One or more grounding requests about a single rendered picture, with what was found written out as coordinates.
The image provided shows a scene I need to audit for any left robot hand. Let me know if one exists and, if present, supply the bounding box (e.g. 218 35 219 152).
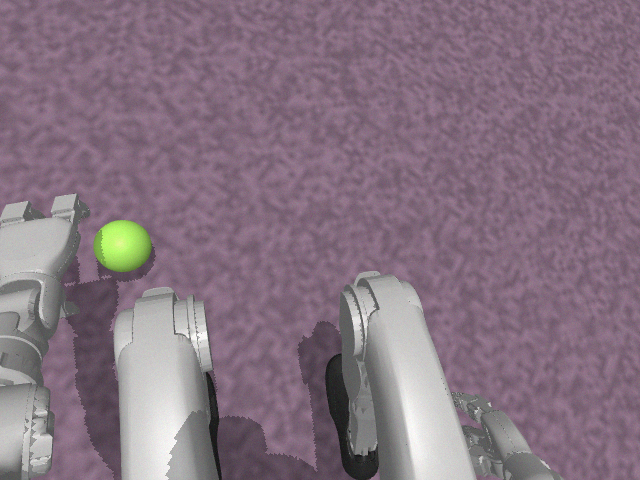
0 193 90 319

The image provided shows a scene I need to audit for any right robot hand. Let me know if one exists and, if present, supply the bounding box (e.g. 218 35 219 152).
451 392 533 480

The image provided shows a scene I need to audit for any right robot arm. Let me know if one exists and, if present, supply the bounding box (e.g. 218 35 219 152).
502 453 564 480

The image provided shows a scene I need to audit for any left robot arm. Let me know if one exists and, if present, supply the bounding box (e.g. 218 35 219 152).
0 272 63 480

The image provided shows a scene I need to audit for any left robot foot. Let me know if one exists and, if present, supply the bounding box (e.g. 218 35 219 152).
206 372 222 480

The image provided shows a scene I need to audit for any ball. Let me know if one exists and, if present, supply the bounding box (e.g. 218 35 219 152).
93 220 152 272

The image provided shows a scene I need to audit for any right robot foot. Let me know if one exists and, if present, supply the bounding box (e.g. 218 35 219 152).
325 353 379 480

